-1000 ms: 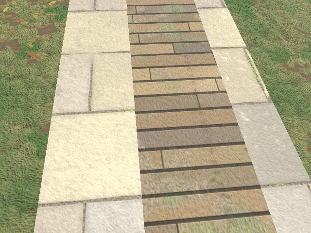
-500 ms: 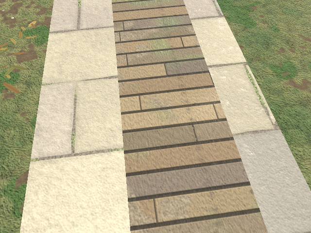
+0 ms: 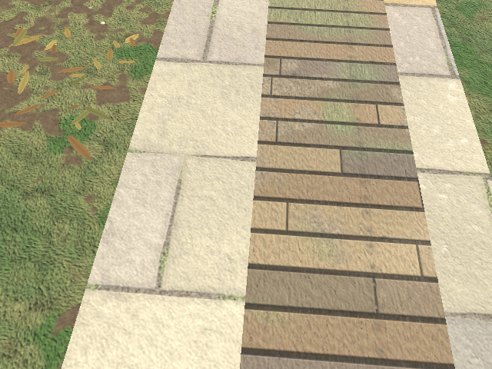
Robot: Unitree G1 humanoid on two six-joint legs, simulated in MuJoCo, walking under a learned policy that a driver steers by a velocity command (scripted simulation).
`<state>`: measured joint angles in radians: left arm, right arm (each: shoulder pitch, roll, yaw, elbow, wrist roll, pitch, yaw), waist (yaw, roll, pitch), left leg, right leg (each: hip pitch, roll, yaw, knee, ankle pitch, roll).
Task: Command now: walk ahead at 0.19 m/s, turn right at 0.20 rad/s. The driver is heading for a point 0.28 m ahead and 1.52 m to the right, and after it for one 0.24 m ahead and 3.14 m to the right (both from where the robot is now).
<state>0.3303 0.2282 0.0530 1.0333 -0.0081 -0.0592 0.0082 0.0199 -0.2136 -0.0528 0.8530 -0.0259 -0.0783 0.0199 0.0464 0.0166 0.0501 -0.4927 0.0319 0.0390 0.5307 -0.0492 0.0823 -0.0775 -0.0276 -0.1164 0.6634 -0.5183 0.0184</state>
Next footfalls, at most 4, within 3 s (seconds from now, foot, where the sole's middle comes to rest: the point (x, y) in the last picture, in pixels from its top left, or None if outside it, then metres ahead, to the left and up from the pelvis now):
0.44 right None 0.09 -0.14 -0.76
0.92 left None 0.19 0.07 -0.76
1.34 right None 0.02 -0.16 -0.76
1.82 left None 0.30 -0.15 -0.76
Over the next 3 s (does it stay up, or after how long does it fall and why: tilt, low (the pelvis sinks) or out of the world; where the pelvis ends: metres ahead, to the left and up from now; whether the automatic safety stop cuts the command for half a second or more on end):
stays up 0.30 -0.75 0.02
